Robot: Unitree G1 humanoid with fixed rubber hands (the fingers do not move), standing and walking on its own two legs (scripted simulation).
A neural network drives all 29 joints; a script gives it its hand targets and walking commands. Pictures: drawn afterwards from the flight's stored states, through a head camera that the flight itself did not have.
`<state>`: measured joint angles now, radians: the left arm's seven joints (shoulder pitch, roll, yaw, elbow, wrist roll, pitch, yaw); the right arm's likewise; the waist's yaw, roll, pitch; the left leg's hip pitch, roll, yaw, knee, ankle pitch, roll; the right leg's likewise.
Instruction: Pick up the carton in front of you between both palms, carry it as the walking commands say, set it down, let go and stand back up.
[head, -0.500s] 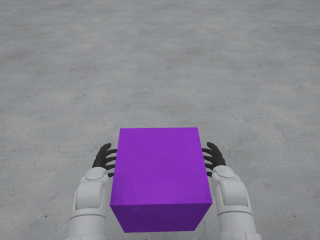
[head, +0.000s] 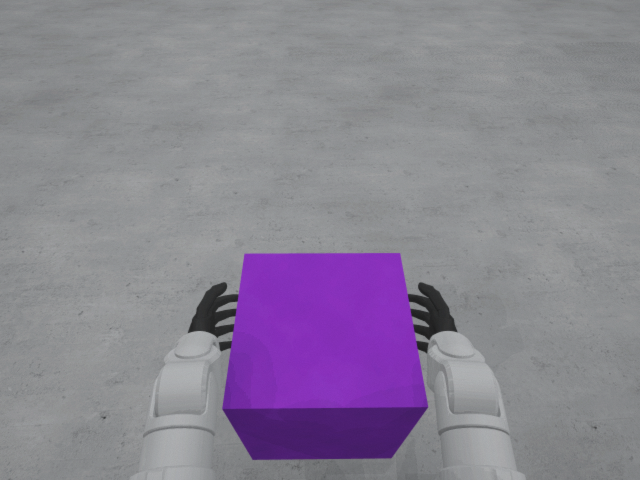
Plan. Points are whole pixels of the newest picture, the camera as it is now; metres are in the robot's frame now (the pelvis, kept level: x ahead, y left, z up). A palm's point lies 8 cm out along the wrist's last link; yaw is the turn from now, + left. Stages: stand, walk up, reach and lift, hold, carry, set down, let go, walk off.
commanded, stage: hold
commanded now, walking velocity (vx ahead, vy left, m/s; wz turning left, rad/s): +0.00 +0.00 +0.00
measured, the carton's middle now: (322, 362) +0.30 -0.01 -0.04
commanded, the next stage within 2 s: set down in 0.10 s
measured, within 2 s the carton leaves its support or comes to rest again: neither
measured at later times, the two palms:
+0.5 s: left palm (202, 351) +0.31 +0.16 -0.02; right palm (408, 325) +0.34 -0.14 -0.02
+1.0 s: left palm (226, 370) +0.37 +0.16 -0.21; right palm (384, 357) +0.39 -0.14 -0.21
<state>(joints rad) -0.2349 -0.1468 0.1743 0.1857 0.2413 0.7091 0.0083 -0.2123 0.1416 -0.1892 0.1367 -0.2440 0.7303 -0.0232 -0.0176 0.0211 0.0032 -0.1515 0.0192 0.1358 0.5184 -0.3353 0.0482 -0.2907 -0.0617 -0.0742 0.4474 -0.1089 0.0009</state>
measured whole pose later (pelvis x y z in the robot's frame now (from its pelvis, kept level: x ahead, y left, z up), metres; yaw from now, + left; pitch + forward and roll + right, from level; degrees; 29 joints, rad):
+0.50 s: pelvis -0.02 -0.06 -0.02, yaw +12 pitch +3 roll +0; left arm -0.64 -0.13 0.52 0.70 0.48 0.40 -0.10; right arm -0.55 0.23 -0.52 0.50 -0.43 0.48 -0.02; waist -0.04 0.03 0.09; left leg -0.42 -0.03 -0.11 0.68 -0.32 -0.01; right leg -0.48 0.04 0.05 0.62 -0.20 0.01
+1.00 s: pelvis -0.04 -0.05 -0.14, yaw +13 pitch +39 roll +0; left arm -0.82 -0.05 0.42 0.67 0.24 0.25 -0.02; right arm -0.71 0.15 -0.49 0.48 -0.26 0.27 -0.06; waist -0.05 0.05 -0.17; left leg -1.49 -0.11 -0.10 1.28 -0.48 -0.03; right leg -1.55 0.05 0.09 1.22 -0.34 0.05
